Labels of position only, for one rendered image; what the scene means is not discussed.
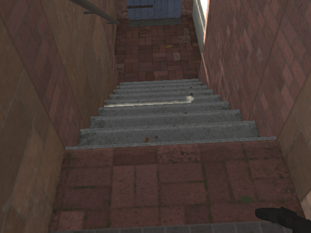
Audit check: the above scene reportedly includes stairs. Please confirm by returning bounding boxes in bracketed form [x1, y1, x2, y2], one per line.
[78, 80, 259, 147]

